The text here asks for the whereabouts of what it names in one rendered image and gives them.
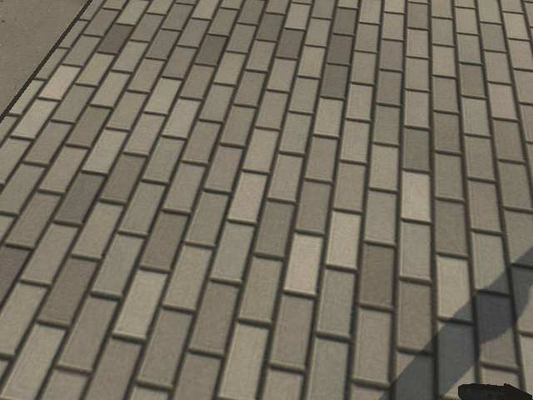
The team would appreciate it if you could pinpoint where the robot right hand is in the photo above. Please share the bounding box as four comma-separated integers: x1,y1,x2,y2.
458,383,533,400

